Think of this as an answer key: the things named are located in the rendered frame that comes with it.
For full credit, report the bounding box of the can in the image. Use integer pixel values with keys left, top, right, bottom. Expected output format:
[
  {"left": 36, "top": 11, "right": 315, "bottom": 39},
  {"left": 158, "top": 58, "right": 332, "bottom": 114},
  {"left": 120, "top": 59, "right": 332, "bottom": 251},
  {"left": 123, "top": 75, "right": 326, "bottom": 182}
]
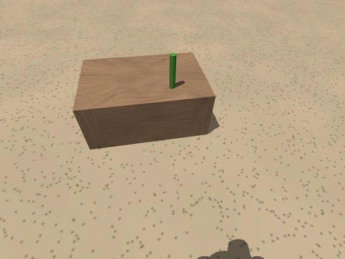
[{"left": 169, "top": 53, "right": 176, "bottom": 88}]

